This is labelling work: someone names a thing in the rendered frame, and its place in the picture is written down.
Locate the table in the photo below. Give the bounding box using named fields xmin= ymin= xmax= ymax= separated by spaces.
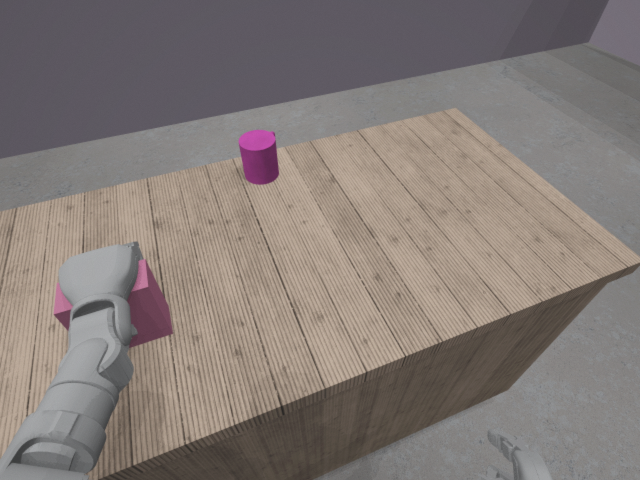
xmin=0 ymin=108 xmax=640 ymax=480

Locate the robot right hand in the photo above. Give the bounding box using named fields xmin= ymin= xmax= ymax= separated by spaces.
xmin=480 ymin=429 xmax=554 ymax=480

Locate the sponge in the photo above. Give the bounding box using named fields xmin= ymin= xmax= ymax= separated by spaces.
xmin=54 ymin=259 xmax=173 ymax=348

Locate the robot left hand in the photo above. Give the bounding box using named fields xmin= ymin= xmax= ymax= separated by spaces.
xmin=58 ymin=241 xmax=144 ymax=339

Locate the left robot forearm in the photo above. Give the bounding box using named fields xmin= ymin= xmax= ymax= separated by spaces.
xmin=0 ymin=294 xmax=134 ymax=476

